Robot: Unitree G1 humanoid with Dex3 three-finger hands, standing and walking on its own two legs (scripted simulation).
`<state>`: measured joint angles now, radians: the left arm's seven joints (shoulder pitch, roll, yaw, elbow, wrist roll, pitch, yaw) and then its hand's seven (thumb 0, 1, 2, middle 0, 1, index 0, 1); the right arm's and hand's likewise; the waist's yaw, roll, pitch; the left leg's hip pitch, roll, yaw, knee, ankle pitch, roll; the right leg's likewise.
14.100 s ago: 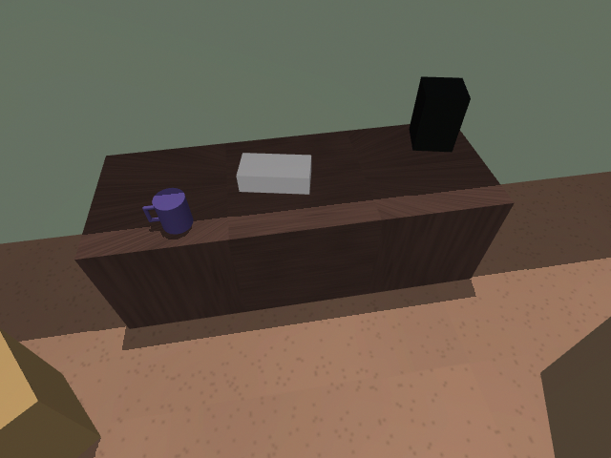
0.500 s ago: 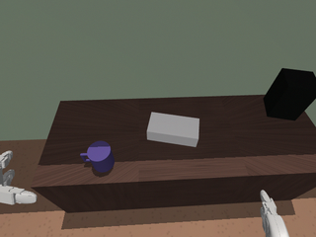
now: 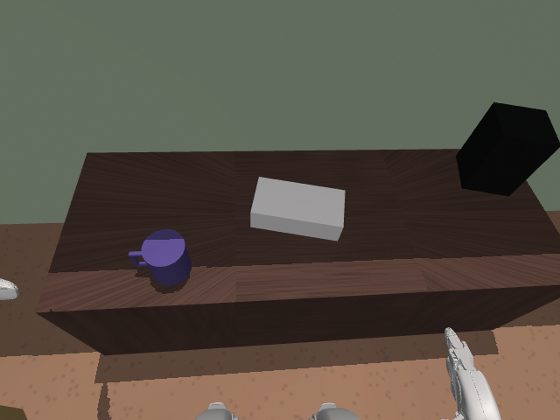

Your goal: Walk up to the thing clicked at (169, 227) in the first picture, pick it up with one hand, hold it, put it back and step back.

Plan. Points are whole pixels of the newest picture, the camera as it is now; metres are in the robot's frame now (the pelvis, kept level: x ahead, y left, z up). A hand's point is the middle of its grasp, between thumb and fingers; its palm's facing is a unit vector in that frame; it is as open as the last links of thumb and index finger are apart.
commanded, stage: go down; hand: left
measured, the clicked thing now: (160, 258) +0.48 +0.24 -0.25
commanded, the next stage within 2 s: approach in 0.66 s
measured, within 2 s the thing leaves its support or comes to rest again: neither
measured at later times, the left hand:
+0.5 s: hand out of the picture +0.37 +0.39 +0.05, palm faces +0.24 -0.97 -0.11, open 17.5 cm
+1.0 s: hand out of the picture +0.40 +0.39 +0.03, palm faces +0.26 -0.97 -0.02, open 17.6 cm
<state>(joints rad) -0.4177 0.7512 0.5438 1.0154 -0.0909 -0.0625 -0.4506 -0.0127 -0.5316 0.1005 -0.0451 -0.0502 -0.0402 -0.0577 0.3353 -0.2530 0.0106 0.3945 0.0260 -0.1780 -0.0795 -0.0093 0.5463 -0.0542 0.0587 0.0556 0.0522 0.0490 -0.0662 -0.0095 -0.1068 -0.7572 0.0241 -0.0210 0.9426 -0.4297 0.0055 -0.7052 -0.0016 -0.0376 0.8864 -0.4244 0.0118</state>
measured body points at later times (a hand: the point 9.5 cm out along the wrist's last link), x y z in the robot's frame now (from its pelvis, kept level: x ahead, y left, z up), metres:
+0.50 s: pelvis +0.01 +0.01 -0.01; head +0.09 +0.04 +0.44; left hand +0.36 +0.44 +0.06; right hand +0.16 -0.25 -0.05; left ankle +0.01 +0.11 -0.69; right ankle +0.00 -0.13 -0.69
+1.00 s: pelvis -0.01 +0.01 -0.03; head +0.11 +0.05 +0.41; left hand +0.38 +0.44 +0.03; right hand +0.15 -0.25 -0.06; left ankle +0.01 +0.11 -0.69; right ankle +0.00 -0.13 -0.69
